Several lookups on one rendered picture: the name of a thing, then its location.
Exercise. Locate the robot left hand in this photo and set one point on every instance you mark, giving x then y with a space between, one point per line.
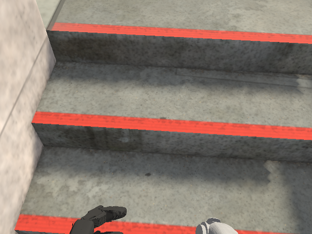
97 217

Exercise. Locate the robot right shin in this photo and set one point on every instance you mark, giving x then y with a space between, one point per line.
213 219

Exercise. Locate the right robot thigh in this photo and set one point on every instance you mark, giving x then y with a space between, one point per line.
213 227

